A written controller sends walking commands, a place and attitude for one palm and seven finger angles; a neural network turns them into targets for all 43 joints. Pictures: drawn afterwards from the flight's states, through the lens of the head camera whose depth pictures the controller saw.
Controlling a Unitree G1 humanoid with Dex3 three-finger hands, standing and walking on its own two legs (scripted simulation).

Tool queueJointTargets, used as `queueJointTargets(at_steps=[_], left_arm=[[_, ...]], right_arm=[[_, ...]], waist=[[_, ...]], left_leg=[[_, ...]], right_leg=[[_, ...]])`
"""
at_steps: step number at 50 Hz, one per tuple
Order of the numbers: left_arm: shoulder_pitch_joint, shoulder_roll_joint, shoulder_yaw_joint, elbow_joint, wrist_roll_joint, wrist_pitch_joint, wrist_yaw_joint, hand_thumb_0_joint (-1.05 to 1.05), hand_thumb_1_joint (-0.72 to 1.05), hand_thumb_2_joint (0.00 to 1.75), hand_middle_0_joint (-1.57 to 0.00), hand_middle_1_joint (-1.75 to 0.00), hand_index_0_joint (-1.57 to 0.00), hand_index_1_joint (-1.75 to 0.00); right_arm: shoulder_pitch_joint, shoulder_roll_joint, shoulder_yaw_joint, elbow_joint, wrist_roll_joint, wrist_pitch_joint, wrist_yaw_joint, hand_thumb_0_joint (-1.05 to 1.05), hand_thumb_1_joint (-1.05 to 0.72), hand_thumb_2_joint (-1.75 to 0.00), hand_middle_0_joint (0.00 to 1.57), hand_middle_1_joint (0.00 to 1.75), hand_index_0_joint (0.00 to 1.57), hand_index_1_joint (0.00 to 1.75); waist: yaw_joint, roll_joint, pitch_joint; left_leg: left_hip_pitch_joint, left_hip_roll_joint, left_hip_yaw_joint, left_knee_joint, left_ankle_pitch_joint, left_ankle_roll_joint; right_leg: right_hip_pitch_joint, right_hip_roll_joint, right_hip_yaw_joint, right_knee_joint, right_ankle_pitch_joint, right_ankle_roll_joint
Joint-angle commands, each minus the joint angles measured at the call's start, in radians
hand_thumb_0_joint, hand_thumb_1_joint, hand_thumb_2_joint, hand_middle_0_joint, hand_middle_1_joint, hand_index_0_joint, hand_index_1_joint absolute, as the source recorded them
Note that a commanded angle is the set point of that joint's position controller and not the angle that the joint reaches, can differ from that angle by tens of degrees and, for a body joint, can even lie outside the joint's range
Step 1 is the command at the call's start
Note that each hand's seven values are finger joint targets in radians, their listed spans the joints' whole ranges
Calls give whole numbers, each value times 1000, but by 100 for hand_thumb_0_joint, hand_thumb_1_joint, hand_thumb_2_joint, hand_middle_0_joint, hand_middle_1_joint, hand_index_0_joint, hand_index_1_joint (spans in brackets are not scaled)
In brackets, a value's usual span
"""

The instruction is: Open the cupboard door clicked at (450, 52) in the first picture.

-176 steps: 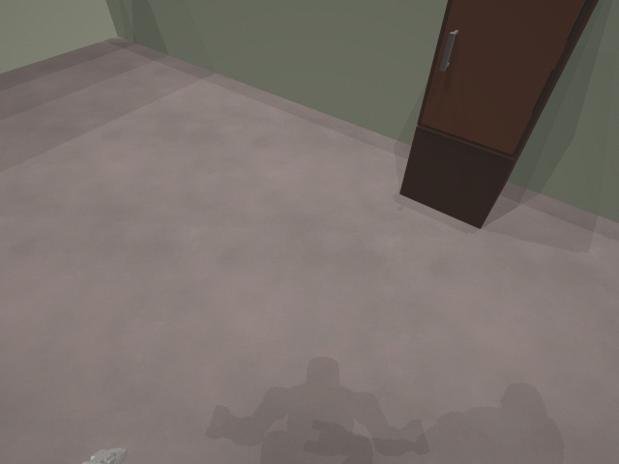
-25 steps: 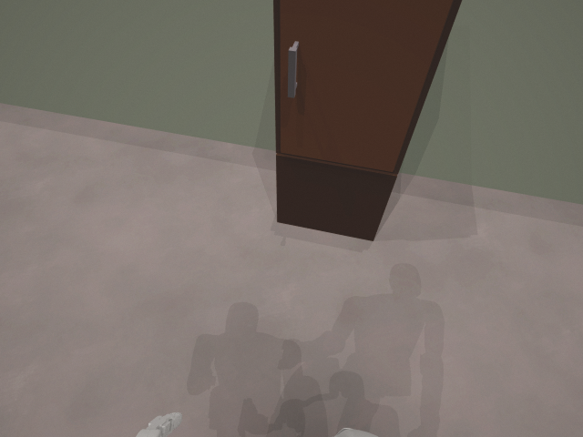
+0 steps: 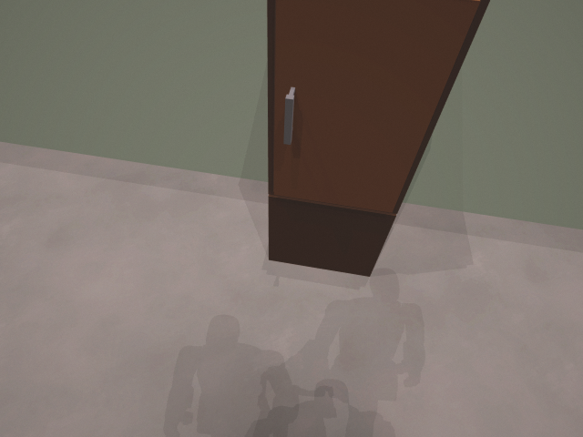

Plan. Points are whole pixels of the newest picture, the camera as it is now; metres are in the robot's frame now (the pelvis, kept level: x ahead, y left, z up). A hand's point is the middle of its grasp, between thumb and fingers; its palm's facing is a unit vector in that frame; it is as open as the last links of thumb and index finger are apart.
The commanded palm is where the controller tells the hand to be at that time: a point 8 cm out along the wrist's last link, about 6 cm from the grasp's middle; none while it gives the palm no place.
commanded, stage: take the last steps up to it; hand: left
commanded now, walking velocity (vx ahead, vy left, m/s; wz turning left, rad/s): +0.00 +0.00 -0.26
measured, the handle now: (290, 116) +0.80 +0.07 -0.03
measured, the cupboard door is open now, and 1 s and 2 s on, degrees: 0 0 0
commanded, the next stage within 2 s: come to a stop and stand still in 0.78 s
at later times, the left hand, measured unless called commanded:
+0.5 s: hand out of the picture +0.07 +0.13 -0.17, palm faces +0.03 -0.99 -0.16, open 7.4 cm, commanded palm none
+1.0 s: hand (255, 319) +0.34 +0.09 -0.16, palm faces -0.05 -0.97 -0.25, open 7.4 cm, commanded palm none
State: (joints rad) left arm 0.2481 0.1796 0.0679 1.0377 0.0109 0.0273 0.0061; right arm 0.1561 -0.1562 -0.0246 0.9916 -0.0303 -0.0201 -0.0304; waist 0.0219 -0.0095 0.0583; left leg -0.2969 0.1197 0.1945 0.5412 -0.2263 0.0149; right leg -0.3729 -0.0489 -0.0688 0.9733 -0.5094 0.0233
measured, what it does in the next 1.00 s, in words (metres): walks ahead: right foot, then left foot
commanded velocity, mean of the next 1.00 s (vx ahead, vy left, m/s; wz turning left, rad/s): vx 0.16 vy -0.01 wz -0.08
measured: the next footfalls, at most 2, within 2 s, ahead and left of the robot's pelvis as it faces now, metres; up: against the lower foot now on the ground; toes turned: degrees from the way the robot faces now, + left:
right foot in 0.16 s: +0.06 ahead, -0.13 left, +0.00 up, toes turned -9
left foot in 0.54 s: +0.19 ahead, +0.10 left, +0.00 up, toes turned +5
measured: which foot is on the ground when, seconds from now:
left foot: down 0.00-0.16, up 0.18-0.52, down 0.54-0.90, up 0.92-1.00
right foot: up 0.00-0.14, down 0.16-0.56, up 0.58-0.86, down 0.88-1.00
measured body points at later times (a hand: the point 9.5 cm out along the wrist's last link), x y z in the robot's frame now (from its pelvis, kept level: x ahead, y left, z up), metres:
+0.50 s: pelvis +0.09 -0.03 +0.00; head +0.11 -0.03 +0.45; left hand +0.07 +0.19 -0.15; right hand +0.11 -0.27 -0.15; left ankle +0.13 +0.10 -0.72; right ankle +0.02 -0.12 -0.74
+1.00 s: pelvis +0.25 -0.09 -0.01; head +0.26 -0.12 +0.44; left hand +0.34 +0.14 -0.14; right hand +0.18 -0.29 -0.18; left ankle +0.18 +0.07 -0.69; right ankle +0.28 -0.18 -0.74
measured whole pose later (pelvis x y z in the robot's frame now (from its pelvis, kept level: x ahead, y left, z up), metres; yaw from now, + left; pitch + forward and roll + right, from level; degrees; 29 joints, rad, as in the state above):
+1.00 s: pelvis +0.25 -0.09 -0.01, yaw -5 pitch -1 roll +1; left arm 0.17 0.15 0.05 1.05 0.02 -0.05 0.02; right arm 0.34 -0.16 -0.04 1.15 -0.01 0.02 -0.02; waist -0.02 0.06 0.06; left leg -0.27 0.10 0.07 0.92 -0.52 -0.01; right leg -0.31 -0.05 -0.15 0.60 -0.27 -0.04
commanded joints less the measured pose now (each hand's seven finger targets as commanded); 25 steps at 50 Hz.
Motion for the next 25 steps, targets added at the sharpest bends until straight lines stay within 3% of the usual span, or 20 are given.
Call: queueJointTargets(at_steps=[1,4,6,7,8,9,10,11,13,15,20,22,24,25], left_arm=[[33,25,5,-66,6,-4,-2,0,90,90,-20,-30,-20,-30],[53,24,2,-64,10,-15,-2,0,90,90,-20,-30,-20,-30],[120,41,6,-41,16,-21,-6,0,90,90,-20,-30,-20,-30],[149,93,14,-34,24,-29,-2,0,90,90,-20,-30,-20,-30],[159,194,28,-31,30,-37,6,0,90,90,-20,-30,-20,-30],[191,215,27,-34,16,-34,14,0,90,90,-20,-30,-20,-30],[154,185,26,-37,19,-39,19,0,90,90,-20,-30,-20,-30],[130,161,24,-33,16,-45,22,0,90,90,-20,-30,-20,-30],[86,117,8,-35,15,-59,21,0,90,90,-20,-30,-20,-30],[80,111,7,-35,16,-73,16,0,90,90,-20,-30,-20,-30],[166,122,8,19,17,-85,9,0,90,90,-20,-30,-20,-30],[165,125,9,33,17,-83,7,0,90,90,-20,-30,-20,-30],[153,117,8,45,12,-81,6,0,90,90,-20,-30,-20,-30],[133,109,9,45,7,-79,5,0,90,90,-20,-30,-20,-30]], right_arm=[[96,-176,-53,-13,1,2,-3,0,-90,-90,20,30,20,30],[84,-184,-59,-6,3,12,3,0,-90,-90,20,30,20,30],[54,-175,-60,-11,6,17,9,0,-90,-90,20,30,20,30],[40,-130,-54,-25,12,20,15,0,-90,-90,20,30,20,30],[12,-56,-33,-61,16,23,24,0,-90,-90,20,30,20,30],[-60,-95,-37,-90,10,33,28,0,-90,-90,20,30,20,30],[-67,-98,-43,-86,6,31,33,0,-90,-90,20,30,20,30],[-55,-101,-44,-68,3,30,36,0,-90,-90,20,30,20,30],[11,-101,-50,-34,-2,24,42,0,-90,-90,20,30,20,30],[61,-79,-46,-13,-1,17,45,0,-90,-90,20,30,20,30],[5,-54,-37,-29,6,-3,46,0,-90,-90,20,30,20,30],[14,-49,-34,-27,8,-13,45,0,-90,-90,20,30,20,30],[72,-50,-33,-3,9,-22,39,0,-90,-90,20,30,20,30],[138,-56,-32,23,8,-29,34,0,-90,-90,20,30,20,30]], waist=[[-43,171,-107],[-32,172,-122],[6,116,-109],[28,-36,-81],[40,-320,-30],[84,-243,12],[59,-235,65],[40,-228,86],[-6,-132,64],[-24,-103,25],[17,-98,13],[13,-120,9],[-16,-103,8],[-48,-75,-5]], left_leg=[[150,227,-153,-199,346,118],[133,223,-133,-155,267,101],[30,183,-91,-95,-15,44],[-92,110,-31,35,-198,-7],[-297,-11,34,254,-368,-63],[-311,-3,-78,390,-376,-51],[-359,4,-124,464,-303,-40],[-377,7,-139,513,-244,-36],[-314,18,-141,514,-148,-42],[-264,8,-114,448,-102,-51],[-227,-11,-84,229,-121,-46],[-179,-23,-73,146,-119,-39],[-48,-36,-52,36,-53,-32],[63,-49,-36,-46,4,-29]], right_leg=[[-9,-4,-16,-140,42,8],[83,14,-39,-312,143,0],[211,17,-46,-486,256,-9],[272,-73,89,-619,185,-44],[301,-287,417,-774,72,-144],[213,-351,484,-845,-62,-219],[190,-309,452,-859,-120,-223],[183,-286,425,-851,-92,-212],[161,-230,286,-797,74,-191],[196,-189,193,-778,204,-180],[281,-204,203,-758,315,-215],[286,-198,192,-734,331,-209],[232,-178,172,-682,320,-186],[183,-146,142,-622,315,-162]])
